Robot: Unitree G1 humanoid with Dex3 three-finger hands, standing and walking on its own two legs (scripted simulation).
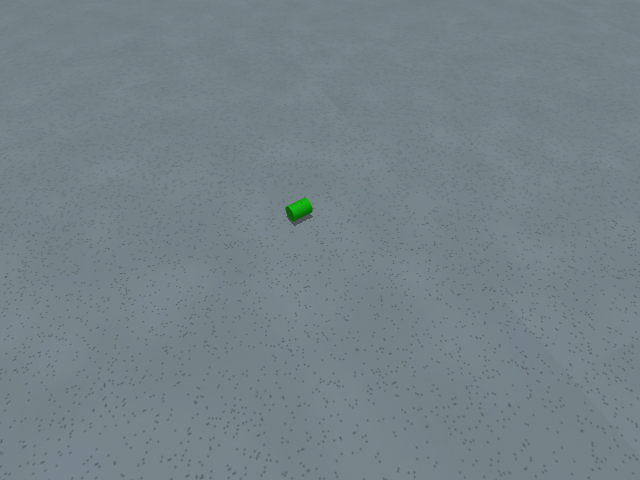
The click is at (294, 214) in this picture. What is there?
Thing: lying can
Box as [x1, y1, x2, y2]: [286, 198, 312, 221]
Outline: 306,198 303,198 286,206 286,212 291,220 293,221 311,212 311,205
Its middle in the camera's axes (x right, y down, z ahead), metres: -0.10 -0.12 +1.73
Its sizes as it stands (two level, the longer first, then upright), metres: 0.097 0.075 0.075
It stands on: the floor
